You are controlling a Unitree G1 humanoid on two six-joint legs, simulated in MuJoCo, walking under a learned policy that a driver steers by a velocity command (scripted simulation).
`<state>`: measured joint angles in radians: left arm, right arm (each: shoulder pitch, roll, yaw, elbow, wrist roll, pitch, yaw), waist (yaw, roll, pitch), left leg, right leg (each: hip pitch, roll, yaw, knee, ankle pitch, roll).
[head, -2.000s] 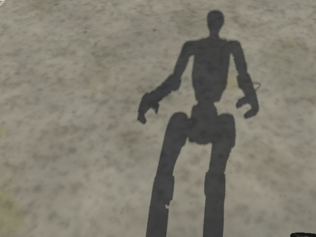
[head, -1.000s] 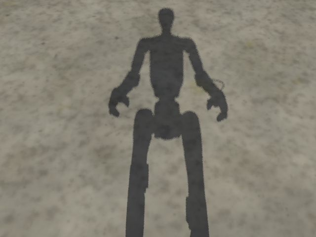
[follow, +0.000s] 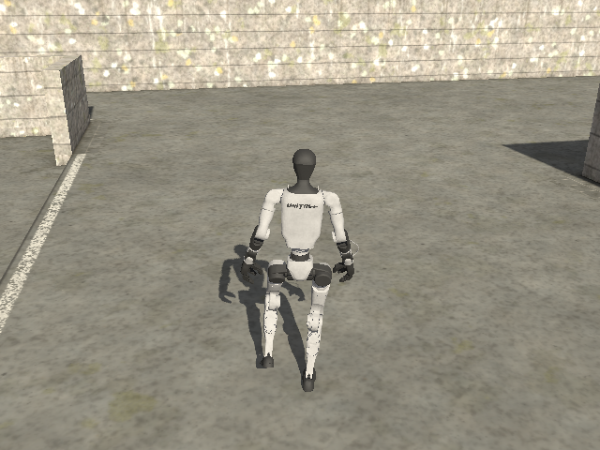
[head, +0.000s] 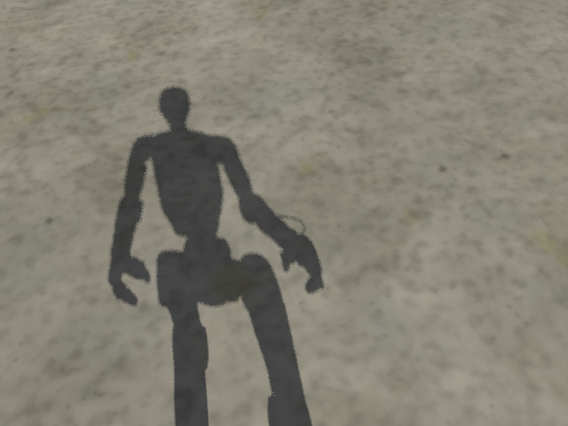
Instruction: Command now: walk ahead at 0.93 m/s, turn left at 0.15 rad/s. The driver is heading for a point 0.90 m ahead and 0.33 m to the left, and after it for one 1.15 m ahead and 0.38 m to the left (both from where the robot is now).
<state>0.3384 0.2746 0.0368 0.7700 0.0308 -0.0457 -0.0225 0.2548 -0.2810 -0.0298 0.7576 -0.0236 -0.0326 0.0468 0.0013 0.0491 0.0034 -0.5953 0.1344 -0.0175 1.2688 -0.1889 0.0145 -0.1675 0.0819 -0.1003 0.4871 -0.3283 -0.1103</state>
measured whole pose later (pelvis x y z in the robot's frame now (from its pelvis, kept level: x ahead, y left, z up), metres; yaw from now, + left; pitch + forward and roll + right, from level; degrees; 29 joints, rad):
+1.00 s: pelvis +0.87 +0.14 -0.01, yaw +48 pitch +2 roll -3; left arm 0.53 0.33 0.06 0.91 0.03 -0.11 0.00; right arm -0.03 -0.35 -0.04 0.59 -0.03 0.00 0.09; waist 0.07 0.05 0.01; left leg -0.82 0.07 0.06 1.04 -0.07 0.11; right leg 0.10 -0.01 -0.24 0.25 -0.38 0.05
